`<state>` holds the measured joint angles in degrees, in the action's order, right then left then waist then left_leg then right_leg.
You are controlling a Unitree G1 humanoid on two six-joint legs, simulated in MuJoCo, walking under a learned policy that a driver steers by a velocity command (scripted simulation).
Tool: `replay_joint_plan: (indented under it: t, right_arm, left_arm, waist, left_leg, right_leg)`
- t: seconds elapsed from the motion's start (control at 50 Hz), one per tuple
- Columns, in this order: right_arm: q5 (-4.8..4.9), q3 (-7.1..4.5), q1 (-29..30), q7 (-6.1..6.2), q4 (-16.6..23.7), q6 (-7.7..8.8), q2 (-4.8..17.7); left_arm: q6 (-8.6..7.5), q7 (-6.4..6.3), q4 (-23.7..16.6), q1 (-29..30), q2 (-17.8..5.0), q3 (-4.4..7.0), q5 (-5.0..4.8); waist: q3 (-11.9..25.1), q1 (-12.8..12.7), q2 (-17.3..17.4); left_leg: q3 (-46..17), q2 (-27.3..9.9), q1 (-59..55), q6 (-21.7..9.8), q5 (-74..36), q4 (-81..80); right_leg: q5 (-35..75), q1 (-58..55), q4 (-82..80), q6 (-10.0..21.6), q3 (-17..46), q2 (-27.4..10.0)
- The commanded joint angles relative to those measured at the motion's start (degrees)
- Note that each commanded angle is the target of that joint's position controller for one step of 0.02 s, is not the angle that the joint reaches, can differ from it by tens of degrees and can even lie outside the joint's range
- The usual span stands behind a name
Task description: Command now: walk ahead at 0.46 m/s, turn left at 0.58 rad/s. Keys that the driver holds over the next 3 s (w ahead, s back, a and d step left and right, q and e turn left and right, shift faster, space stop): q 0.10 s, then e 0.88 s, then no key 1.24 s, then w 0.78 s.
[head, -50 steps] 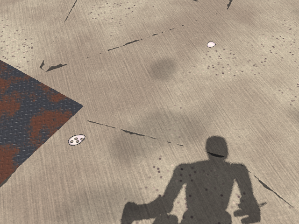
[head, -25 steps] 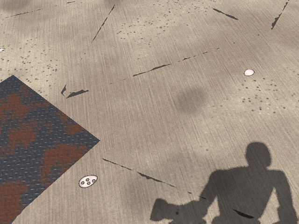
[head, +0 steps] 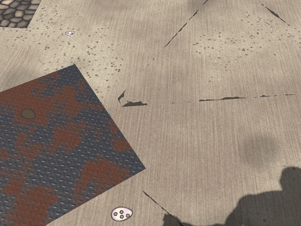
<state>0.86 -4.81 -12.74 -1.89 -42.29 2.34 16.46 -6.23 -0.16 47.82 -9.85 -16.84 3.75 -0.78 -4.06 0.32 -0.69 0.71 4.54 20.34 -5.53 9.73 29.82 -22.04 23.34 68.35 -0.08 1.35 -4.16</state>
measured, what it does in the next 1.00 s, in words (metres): walks ahead, turning right: right foot, then left foot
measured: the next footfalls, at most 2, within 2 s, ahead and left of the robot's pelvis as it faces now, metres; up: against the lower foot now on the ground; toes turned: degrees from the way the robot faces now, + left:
right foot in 0.32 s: +0.35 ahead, -0.12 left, +0.00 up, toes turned +5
left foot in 0.72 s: +0.31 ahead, +0.11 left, +0.00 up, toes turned -13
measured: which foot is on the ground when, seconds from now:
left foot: down 0.00-0.32, up 0.34-0.70, down 0.72-1.00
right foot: up 0.00-0.30, down 0.32-0.72, up 0.74-1.00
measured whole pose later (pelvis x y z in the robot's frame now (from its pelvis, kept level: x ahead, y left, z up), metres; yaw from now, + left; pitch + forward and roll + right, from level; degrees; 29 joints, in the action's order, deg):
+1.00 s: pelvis +0.23 +0.00 +0.01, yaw -18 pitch +1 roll -1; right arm -0.8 -3.2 -10.2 2.8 -40.9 -0.6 14.6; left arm 3.7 -0.3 39.7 -10.0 -18.8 5.3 -1.3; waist -2.3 1.0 -1.6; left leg 3.8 -2.8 13.3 -0.2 13.2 25.1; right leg -22.0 28.1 54.7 -6.0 2.3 -0.6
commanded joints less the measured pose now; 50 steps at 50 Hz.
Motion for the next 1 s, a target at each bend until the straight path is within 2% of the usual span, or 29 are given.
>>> replay_joint_plan:
  t: [0.02,0.06,0.1,0.14,0.18,0.24,0.28,0.3,0.32,0.34,0.36,0.38,0.4,0.42,0.44,0.48,0.52,0.58,0.64,0.7,0.72,0.74,0.76,0.78,0.8,0.82,0.88,0.92,1.0]
  right_arm:
    - [-0.71,-1.49,0.6,0.85,4.9,1.43,6.9]
    - [-0.69,-1.96,-0.2,1.75,4.7,1.39,8.7]
    - [-0.31,-2.38,-1.5,2.68,4.3,0.74,9.8]
    - [-0.15,-1.98,-2.0,3.30,3.9,-0.06,8.5]
    - [-0.45,-1.32,-4.3,3.60,2.5,-0.29,7.0]
    - [-1.31,-0.57,-4.3,3.43,0.9,-0.01,5.9]
    - [-1.50,-0.57,-2.9,3.31,0.2,0.09,6.2]
    - [-1.27,-0.49,-1.7,3.38,0.1,0.05,6.2]
    - [-1.48,-0.50,-2.6,3.55,0.2,0.10,6.2]
    - [-2.37,-0.23,-6.8,3.67,1.0,0.37,5.6]
    - [-2.27,0.49,-10.2,3.77,0.7,0.16,4.1]
    - [-1.77,0.10,-8.3,3.42,1.1,-0.52,7.0]
    - [-0.76,-0.36,-4.8,3.49,1.9,-1.54,7.8]
    - [-0.65,-0.45,-1.7,3.74,2.3,-2.50,7.6]
    - [-0.76,-0.65,-0.3,4.06,2.8,-3.33,7.4]
    - [-0.89,-0.36,0.5,4.55,3.3,-3.87,5.4]
    - [-1.02,-0.04,0.0,4.85,2.7,-3.38,3.8]
    - [-0.90,-0.06,0.4,4.64,2.4,-2.78,4.1]
    - [-0.72,-0.26,0.9,4.10,2.5,-2.18,4.5]
    - [-0.65,-0.83,-2.0,3.38,1.5,-1.23,5.2]
    - [-1.44,-1.65,-3.8,3.65,1.7,-1.15,8.4]
    - [-3.16,-2.72,-3.0,3.89,1.8,-1.61,13.2]
    - [-4.75,-2.36,0.8,3.85,3.5,-1.36,11.9]
    - [-4.20,-1.30,4.5,4.31,5.1,-1.05,8.5]
    - [-2.93,-0.83,7.1,4.54,5.7,-0.91,6.8]
    - [-1.88,-0.57,7.8,4.67,5.8,-0.87,6.2]
    - [-1.73,-0.39,4.7,4.95,5.0,-1.54,6.4]
    - [-1.86,-0.86,1.7,5.22,4.3,-2.11,7.5]
    - [-1.42,-2.02,1.7,4.65,4.3,-2.75,10.5]
  left_arm:
    - [-0.52,-0.20,-4.3,-0.2,-7.3,1.96,1.09]
    - [0.48,-0.50,-4.8,0.8,-5.7,1.72,1.82]
    - [0.91,-0.62,-6.2,4.3,-4.0,1.13,2.06]
    - [0.91,0.06,-6.0,5.6,-2.4,0.33,1.53]
    - [0.55,1.08,-6.4,8.0,-2.2,-0.08,1.12]
    - [0.22,2.00,-6.2,8.3,-4.1,0.26,1.22]
    - [-0.08,2.29,-5.7,6.4,-5.9,0.84,1.51]
    - [-0.25,2.28,-4.8,3.3,-6.5,1.18,1.76]
    - [-0.36,2.07,-4.3,0.8,-8.8,1.83,2.12]
    - [-0.23,2.03,-5.0,-0.7,-12.5,2.43,2.85]
    - [0.68,2.02,-4.8,-2.9,-10.7,2.01,2.69]
    - [1.45,2.12,-5.0,-3.5,-8.0,1.20,1.08]
    - [2.18,2.05,-6.0,-0.9,-8.2,1.36,0.25]
    - [3.02,1.77,-6.8,0.7,-7.9,1.26,0.08]
    - [3.75,1.26,-7.4,2.4,-8.1,1.30,0.26]
    - [5.15,0.47,-8.1,4.2,-7.9,1.45,0.88]
    - [5.93,-0.31,-8.5,3.4,-8.5,2.04,1.09]
    - [6.48,-0.98,-9.2,3.1,-9.7,2.86,0.36]
    - [7.33,-1.28,-9.7,3.0,-9.7,3.12,0.06]
    - [8.42,-1.77,-10.2,3.2,-9.0,3.01,-0.57]
    - [8.51,-1.81,-10.4,2.0,-7.2,2.45,-0.47]
    - [8.09,-1.66,-12.4,3.3,-5.3,2.10,-0.65]
    - [7.22,-1.39,-12.1,1.7,-8.1,3.00,0.17]
    - [7.24,-1.13,-10.4,-0.8,-10.4,4.00,0.04]
    - [7.87,-1.20,-8.7,-3.0,-10.2,4.25,-0.15]
    - [8.52,-1.48,-7.9,-4.0,-9.1,4.08,0.06]
    - [9.08,-1.08,-10.0,-0.8,-6.1,2.90,-0.56]
    - [8.94,-0.71,-12.3,2.8,-5.2,2.29,-0.80]
    - [8.96,0.40,-14.5,4.1,-4.3,1.40,-0.44]
  waist:
    - [6.5,-1.3,3.4]
    - [5.8,-1.9,2.1]
    - [5.5,-1.1,2.6]
    - [7.2,0.3,5.0]
    - [8.1,2.5,5.9]
    - [7.4,2.5,6.4]
    - [7.1,1.1,6.0]
    - [7.8,-0.9,5.3]
    - [9.9,-1.5,2.7]
    - [15.5,0.7,-4.8]
    - [20.6,0.0,-13.7]
    - [21.3,-0.9,-10.3]
    - [17.0,-1.1,-6.4]
    - [13.6,-1.5,-2.6]
    - [10.6,-0.8,-1.7]
    - [7.9,0.4,-5.1]
    - [9.4,0.1,-7.9]
    - [11.7,-0.5,-8.0]
    - [11.1,-0.8,-8.4]
    - [9.8,1.2,-7.8]
    - [10.1,1.2,-3.3]
    - [7.0,-0.2,12.3]
    - [7.0,-0.6,15.9]
    - [7.1,-2.2,11.2]
    - [6.4,-3.2,8.0]
    - [6.1,-3.1,7.1]
    - [5.0,-0.6,8.1]
    - [5.9,1.8,9.6]
    - [7.7,2.7,10.9]
  left_leg:
    - [-22.0,-15.3,-12.9,-11.5,-15.0,-16.4]
    - [-16.3,-13.4,-8.7,-11.0,-29.3,-15.2]
    - [-12.4,-10.7,-6.4,-9.0,-35.1,-13.3]
    - [-8.5,-8.6,-6.4,-6.3,-33.4,-12.3]
    - [-8.7,-9.6,-7.7,-5.0,-28.6,-12.4]
    - [-10.5,-12.7,-12.7,-4.8,-26.7,-9.9]
    - [-11.2,-14.0,-15.4,-4.1,-28.9,-5.5]
    - [-10.1,-12.7,-15.7,-2.9,-31.3,-1.2]
    - [-8.1,-9.0,-15.0,-0.5,-29.8,5.7]
    - [-6.0,-3.5,-7.0,2.8,-14.9,18.4]
    - [-3.8,1.5,5.3,7.1,20.7,34.1]
    - [-7.3,0.6,9.2,7.7,28.4,39.4]
    - [-8.1,-1.0,13.1,8.2,25.7,43.7]
    - [-7.4,-2.0,14.5,8.3,23.3,43.4]
    - [-7.5,-3.3,13.8,8.2,20.7,40.2]
    - [-6.0,-3.6,8.7,8.1,17.9,28.4]
    - [-4.7,-2.1,4.8,8.6,16.5,21.3]
    - [-5.4,-1.8,0.9,8.9,11.6,14.1]
    - [-5.6,-1.5,-1.2,8.3,9.3,8.0]
    - [-4.5,-2.4,-9.5,5.8,2.6,-5.2]
    - [-10.7,-10.4,-14.5,2.9,4.2,-9.6]
    - [-24.4,-21.2,-13.4,-4.3,4.5,-14.7]
    - [-30.9,-27.5,-9.1,-9.1,-1.2,-16.1]
    - [-26.2,-25.4,-8.3,-8.4,-5.0,-14.7]
    - [-19.9,-21.7,-8.5,-5.6,-7.0,-13.2]
    - [-16.4,-19.8,-10.3,-4.2,-8.6,-12.0]
    - [-9.6,-17.9,-13.2,-5.2,-16.5,-11.2]
    - [-8.9,-19.1,-18.0,-6.3,-18.5,-10.7]
    - [-5.9,-20.9,-16.6,-7.0,-21.3,-9.9]
  right_leg:
    - [4.3,12.0,-4.4,-0.8,3.1,-3.1]
    - [6.7,10.2,-9.6,-2.9,1.4,-1.5]
    - [12.7,9.1,-18.2,-4.1,0.3,0.7]
    - [22.5,5.3,-27.7,-3.8,-0.9,2.2]
    - [31.2,2.4,-32.9,-3.1,-1.0,2.8]
    - [29.4,2.5,-36.8,-0.6,0.4,2.2]
    - [24.8,1.5,-38.6,1.7,0.3,2.7]
    - [26.6,-2.2,-41.8,2.9,-0.7,3.7]
    - [41.1,-8.2,-42.7,4.6,1.4,2.0]
    - [59.4,-20.4,-39.3,10.6,11.4,-5.4]
    - [63.5,-30.4,-41.9,20.2,25.8,-14.9]
    - [50.0,-29.7,-45.3,20.8,31.7,-15.2]
    - [35.9,-26.2,-46.5,19.1,30.5,-13.6]
    - [25.8,-20.9,-48.7,17.0,28.0,-11.6]
    - [18.1,-15.1,-50.7,15.4,26.7,-10.6]
    - [9.2,-7.9,-53.4,12.1,22.5,-5.5]
    - [9.7,-7.0,-53.5,11.8,20.9,-3.5]
    - [8.6,-6.9,-53.1,11.8,22.2,-3.5]
    - [5.2,-6.7,-52.8,11.0,24.9,-3.3]
    - [1.4,-2.6,-49.8,7.7,24.4,-0.2]
    - [-3.5,2.4,-43.8,5.0,21.3,2.7]
    - [-8.7,12.3,-30.9,1.9,8.9,11.2]
    - [-11.3,12.5,-16.1,-0.3,6.6,9.8]
    - [-8.3,11.5,-8.5,-1.2,7.7,8.5]
    - [-5.4,11.5,-5.0,-2.2,6.9,8.3]
    - [-2.7,13.0,-1.6,-3.2,6.3,7.8]
    - [0.6,15.0,-2.0,-5.5,2.8,6.3]
    - [1.1,15.8,-7.8,-6.6,1.8,4.7]
    - [-1.1,6.3,-19.2,-5.7,-1.6,2.9]
Over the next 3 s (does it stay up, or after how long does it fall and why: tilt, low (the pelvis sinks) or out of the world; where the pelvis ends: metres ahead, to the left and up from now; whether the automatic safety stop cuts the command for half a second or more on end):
stays up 0.51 -0.10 -0.02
